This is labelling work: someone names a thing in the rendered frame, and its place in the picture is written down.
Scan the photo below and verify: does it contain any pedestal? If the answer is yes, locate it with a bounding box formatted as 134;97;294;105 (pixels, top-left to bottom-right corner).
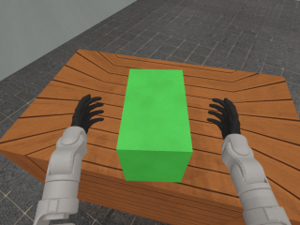
0;49;300;225

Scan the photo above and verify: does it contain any carton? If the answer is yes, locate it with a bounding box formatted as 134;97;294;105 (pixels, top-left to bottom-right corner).
116;68;193;183

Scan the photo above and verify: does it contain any robot left forearm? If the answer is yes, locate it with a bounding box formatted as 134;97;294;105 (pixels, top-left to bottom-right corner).
33;126;88;225

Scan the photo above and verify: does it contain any robot right forearm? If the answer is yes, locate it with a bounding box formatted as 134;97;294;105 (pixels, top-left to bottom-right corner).
220;133;292;225

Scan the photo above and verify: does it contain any right robot hand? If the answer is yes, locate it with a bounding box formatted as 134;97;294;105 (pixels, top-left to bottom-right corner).
206;98;241;140

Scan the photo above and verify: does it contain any left robot hand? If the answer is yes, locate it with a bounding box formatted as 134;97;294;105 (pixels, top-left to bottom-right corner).
71;94;104;134

